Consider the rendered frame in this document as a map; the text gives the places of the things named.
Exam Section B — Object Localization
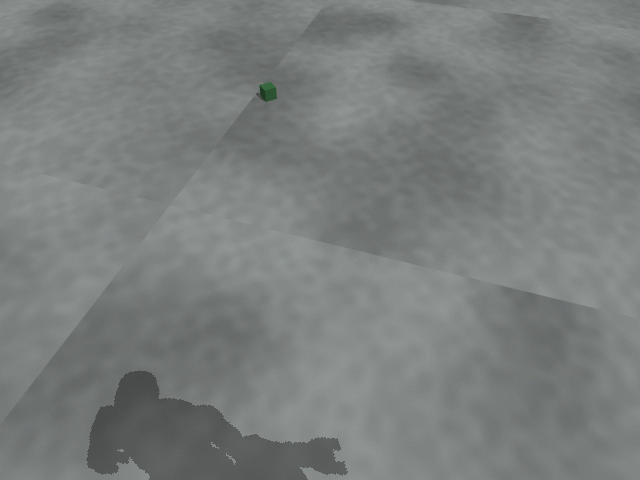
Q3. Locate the cube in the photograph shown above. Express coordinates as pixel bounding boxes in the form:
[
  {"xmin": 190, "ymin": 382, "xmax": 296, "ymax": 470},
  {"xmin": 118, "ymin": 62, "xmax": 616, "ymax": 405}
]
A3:
[{"xmin": 260, "ymin": 82, "xmax": 277, "ymax": 102}]

